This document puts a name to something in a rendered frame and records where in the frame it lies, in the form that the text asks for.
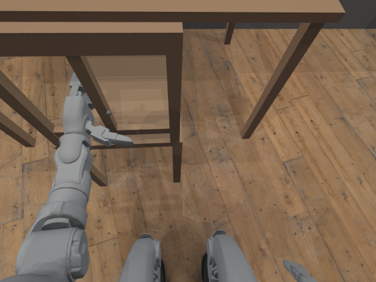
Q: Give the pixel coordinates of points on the chair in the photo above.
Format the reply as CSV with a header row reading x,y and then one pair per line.
x,y
133,69

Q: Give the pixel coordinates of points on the right robot shin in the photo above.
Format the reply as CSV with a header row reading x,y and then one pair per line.
x,y
212,272

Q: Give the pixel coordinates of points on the right robot hand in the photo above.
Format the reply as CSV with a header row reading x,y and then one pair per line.
x,y
299,273

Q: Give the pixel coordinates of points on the robot left forearm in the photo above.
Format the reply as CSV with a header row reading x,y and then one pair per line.
x,y
69,194

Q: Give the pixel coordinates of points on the left robot hand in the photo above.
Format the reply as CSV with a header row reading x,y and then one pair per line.
x,y
76,112

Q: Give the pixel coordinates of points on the left robot thigh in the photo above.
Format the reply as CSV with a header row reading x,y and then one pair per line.
x,y
143,258

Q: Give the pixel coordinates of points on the robot left upper arm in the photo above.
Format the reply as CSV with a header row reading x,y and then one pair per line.
x,y
58,255

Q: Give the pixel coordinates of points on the table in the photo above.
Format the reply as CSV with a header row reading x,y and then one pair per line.
x,y
312,14

